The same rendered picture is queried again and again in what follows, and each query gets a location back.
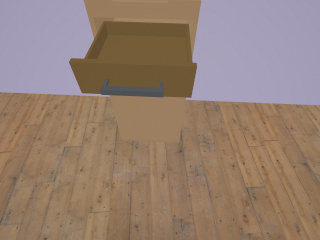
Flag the drawer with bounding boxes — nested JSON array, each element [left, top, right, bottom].
[[69, 21, 197, 98]]

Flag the cabinet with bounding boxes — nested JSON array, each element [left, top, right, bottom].
[[84, 0, 201, 143]]

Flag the handle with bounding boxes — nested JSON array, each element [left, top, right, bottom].
[[100, 79, 164, 98], [111, 0, 168, 10]]

